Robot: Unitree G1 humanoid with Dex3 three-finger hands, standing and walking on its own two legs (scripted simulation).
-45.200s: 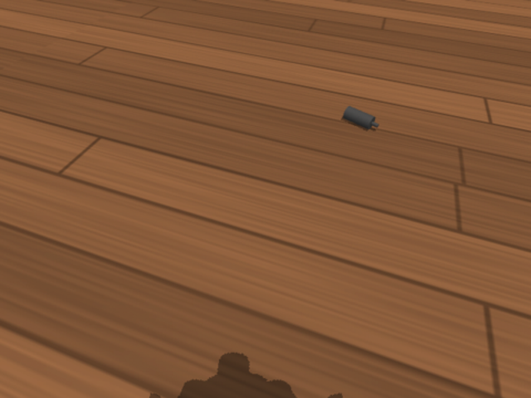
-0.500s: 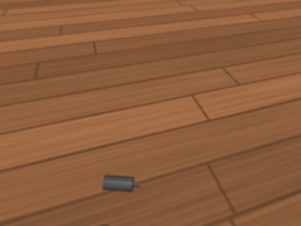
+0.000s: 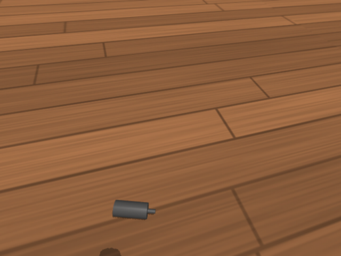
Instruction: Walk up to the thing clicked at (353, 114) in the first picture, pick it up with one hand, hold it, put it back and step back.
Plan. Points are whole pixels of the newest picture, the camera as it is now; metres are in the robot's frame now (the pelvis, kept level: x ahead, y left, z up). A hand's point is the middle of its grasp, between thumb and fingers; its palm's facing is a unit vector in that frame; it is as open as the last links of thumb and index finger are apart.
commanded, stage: stand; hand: left
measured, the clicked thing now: (135, 209) +0.50 +0.16 -0.74
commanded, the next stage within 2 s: rise first in 1.52 s
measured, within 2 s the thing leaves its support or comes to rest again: neither
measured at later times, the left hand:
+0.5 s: hand out of the picture +0.07 +0.27 -0.16, palm faces -0.02 -0.94 -0.34, open 7.4 cm
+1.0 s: hand out of the picture +0.08 +0.26 -0.16, palm faces -0.03 -0.94 -0.34, open 7.4 cm
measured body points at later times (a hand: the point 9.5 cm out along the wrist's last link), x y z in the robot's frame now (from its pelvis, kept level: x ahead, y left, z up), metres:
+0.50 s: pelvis +0.00 +0.01 +0.00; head +0.02 +0.01 +0.45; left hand +0.07 +0.31 -0.13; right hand +0.10 -0.29 -0.13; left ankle +0.04 +0.13 -0.75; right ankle -0.02 -0.13 -0.75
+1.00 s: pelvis +0.01 +0.00 +0.00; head +0.03 +0.01 +0.45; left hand +0.08 +0.31 -0.13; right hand +0.09 -0.30 -0.13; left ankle +0.04 +0.13 -0.75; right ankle -0.02 -0.13 -0.75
